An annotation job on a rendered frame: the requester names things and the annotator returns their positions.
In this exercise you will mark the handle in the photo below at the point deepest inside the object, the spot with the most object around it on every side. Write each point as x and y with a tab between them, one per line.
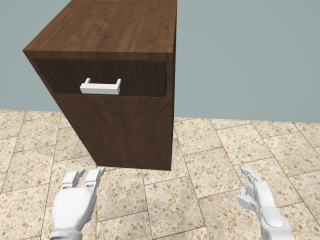
96	88

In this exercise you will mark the robot left hand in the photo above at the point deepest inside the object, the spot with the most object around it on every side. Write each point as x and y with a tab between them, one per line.
73	206

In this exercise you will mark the drawer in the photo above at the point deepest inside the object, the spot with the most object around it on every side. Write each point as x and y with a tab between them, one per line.
142	78

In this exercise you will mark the cabinet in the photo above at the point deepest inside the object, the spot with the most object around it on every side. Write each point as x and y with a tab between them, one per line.
118	131

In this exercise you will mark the left robot forearm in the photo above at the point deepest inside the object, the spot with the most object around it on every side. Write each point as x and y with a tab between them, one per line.
65	234

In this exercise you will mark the robot right hand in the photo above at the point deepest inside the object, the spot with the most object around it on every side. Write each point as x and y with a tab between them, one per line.
260	194

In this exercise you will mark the right robot forearm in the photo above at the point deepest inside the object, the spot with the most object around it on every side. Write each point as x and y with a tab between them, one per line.
274	225

